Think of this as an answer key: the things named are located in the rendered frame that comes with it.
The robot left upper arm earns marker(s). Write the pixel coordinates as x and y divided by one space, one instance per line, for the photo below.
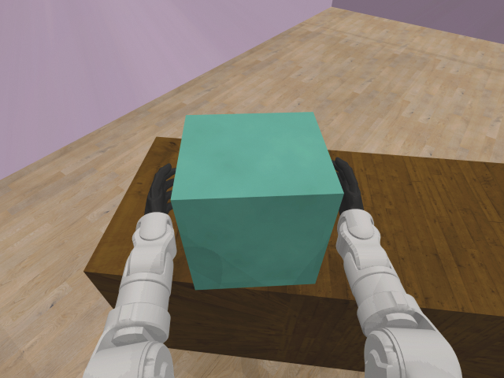
149 359

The left robot forearm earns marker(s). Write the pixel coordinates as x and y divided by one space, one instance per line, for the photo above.
141 312

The robot left hand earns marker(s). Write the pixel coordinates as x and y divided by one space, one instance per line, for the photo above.
157 197

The carton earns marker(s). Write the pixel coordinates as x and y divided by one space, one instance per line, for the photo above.
255 197

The pedestal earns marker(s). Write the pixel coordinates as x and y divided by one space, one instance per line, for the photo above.
441 223

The robot right upper arm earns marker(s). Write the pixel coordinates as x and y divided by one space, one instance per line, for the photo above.
409 353

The robot right hand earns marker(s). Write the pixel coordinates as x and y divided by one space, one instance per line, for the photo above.
352 195

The right robot forearm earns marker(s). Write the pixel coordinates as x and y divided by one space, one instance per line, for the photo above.
379 294

